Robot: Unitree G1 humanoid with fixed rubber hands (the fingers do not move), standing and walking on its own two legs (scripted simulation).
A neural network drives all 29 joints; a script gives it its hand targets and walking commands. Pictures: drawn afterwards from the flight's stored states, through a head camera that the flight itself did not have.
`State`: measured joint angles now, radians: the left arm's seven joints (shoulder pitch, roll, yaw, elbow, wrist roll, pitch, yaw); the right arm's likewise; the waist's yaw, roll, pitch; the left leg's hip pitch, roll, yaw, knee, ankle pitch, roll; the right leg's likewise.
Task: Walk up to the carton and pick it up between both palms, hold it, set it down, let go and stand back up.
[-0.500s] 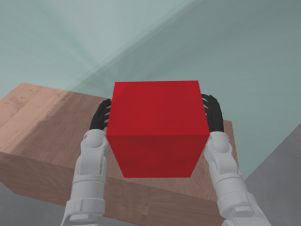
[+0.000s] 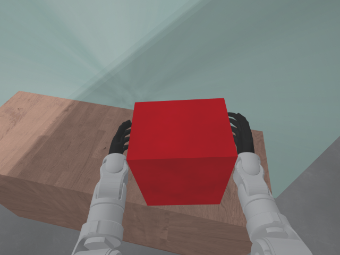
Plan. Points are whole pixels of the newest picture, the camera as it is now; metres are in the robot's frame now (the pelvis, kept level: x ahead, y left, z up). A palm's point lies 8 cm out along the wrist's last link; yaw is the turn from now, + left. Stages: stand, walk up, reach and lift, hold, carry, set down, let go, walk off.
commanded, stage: set down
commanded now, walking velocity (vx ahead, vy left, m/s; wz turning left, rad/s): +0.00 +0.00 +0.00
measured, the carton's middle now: (181, 158) +0.37 -0.03 +0.01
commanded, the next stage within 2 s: none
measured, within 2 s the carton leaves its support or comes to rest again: rests again in 1.96 s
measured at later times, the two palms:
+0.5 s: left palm (123, 155) +0.36 +0.12 +0.04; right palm (245, 155) +0.35 -0.19 +0.06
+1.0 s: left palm (126, 162) +0.36 +0.12 +0.01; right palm (242, 160) +0.35 -0.19 +0.03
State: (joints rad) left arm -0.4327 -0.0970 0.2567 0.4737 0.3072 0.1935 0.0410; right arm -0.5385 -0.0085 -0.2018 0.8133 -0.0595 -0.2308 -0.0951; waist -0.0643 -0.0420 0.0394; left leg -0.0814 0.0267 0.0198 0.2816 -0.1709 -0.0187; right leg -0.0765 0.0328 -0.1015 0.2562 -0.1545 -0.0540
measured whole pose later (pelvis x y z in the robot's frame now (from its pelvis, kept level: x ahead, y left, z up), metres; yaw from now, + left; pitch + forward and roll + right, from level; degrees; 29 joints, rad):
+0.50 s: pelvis +0.00 +0.01 +0.00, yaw -1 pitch +1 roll +0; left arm -0.47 -0.10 0.28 0.64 0.31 0.08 0.07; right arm -0.55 0.00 -0.29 0.92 -0.11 -0.29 -0.07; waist -0.07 -0.03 0.01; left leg -0.16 0.03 0.03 0.31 -0.18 -0.01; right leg -0.15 0.03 -0.09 0.27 -0.15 -0.05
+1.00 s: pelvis +0.00 +0.00 +0.00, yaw -1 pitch +7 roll +0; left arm -0.49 -0.09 0.31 0.80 0.31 -0.12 0.09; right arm -0.57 0.02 -0.37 0.96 -0.22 -0.36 -0.06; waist -0.07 -0.01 -0.03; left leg -0.27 0.03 0.04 0.32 -0.17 -0.01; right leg -0.28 0.03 -0.08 0.30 -0.14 -0.05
